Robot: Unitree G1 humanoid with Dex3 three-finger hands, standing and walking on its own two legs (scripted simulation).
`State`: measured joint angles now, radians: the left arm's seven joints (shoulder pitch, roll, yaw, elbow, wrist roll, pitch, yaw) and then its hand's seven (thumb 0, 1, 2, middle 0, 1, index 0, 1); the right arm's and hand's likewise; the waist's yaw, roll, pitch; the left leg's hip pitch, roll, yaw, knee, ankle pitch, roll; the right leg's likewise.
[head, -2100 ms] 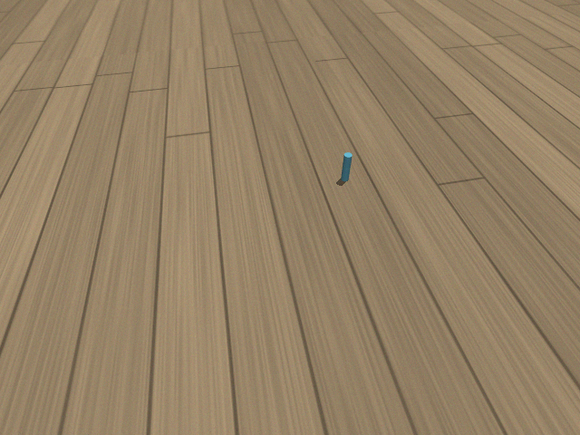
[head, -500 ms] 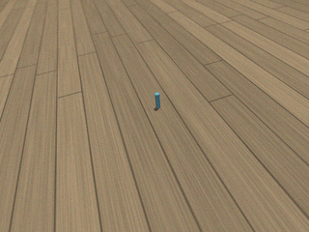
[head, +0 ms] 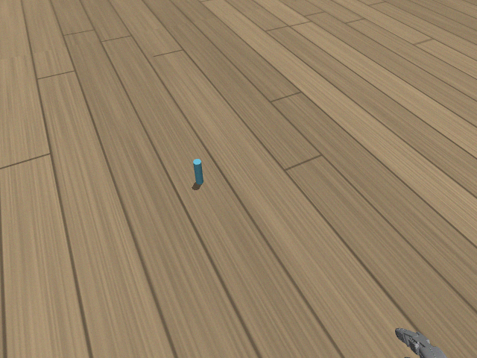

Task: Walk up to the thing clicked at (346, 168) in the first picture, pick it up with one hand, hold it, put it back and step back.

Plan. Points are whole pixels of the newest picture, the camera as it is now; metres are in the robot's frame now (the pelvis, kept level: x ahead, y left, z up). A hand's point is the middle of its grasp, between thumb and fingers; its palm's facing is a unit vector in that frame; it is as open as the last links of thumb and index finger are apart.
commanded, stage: walk up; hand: left
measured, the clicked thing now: (198, 172) +1.08 +0.21 -0.68
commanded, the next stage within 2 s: none
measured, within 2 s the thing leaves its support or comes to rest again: neither
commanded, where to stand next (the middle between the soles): +0.72 +0.00 m, yaw -2 degrees
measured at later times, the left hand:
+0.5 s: hand (136, 281) +0.29 +0.22 -0.11, palm faces -0.04 -0.91 -0.40, open 7.4 cm
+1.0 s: hand (121, 218) +0.46 +0.30 -0.14, palm faces -0.05 -0.94 -0.34, open 7.4 cm
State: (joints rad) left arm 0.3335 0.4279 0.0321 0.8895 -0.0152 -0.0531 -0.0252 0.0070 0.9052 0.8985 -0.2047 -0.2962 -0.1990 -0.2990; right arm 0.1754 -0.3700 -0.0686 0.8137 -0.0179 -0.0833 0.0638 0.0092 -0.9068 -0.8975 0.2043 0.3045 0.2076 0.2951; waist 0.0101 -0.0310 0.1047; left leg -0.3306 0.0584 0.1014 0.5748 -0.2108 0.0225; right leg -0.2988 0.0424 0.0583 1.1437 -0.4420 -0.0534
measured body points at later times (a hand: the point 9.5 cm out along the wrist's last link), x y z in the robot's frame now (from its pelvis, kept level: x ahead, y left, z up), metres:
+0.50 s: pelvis +0.22 -0.05 +0.01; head +0.23 -0.08 +0.45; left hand +0.30 +0.27 -0.08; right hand +0.27 -0.37 -0.13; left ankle +0.24 +0.10 -0.66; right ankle +0.26 -0.15 -0.73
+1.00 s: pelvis +0.41 +0.02 +0.01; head +0.42 +0.05 +0.46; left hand +0.46 +0.35 -0.12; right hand +0.48 -0.29 -0.08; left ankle +0.43 +0.12 -0.73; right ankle +0.44 -0.14 -0.66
